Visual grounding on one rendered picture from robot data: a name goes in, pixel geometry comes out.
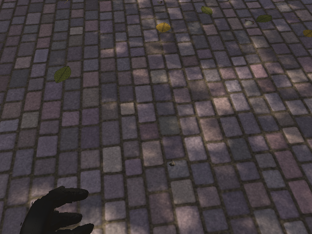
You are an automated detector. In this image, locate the robot left hand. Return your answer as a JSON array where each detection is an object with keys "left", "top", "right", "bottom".
[{"left": 19, "top": 185, "right": 94, "bottom": 234}]

